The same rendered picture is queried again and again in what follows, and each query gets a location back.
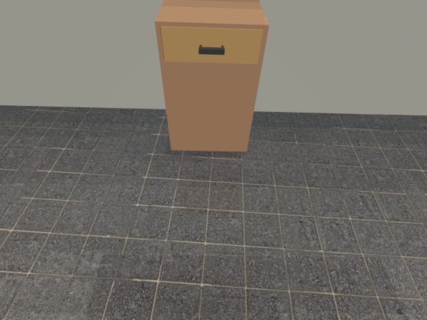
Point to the cabinet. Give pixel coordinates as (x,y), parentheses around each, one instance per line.
(210,105)

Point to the handle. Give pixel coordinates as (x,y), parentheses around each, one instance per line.
(211,50)

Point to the drawer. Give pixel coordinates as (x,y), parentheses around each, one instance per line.
(182,44)

